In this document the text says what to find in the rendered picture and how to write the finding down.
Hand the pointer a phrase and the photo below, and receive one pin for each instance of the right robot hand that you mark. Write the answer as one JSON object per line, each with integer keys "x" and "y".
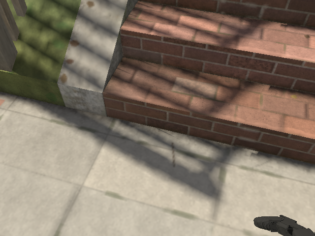
{"x": 283, "y": 225}

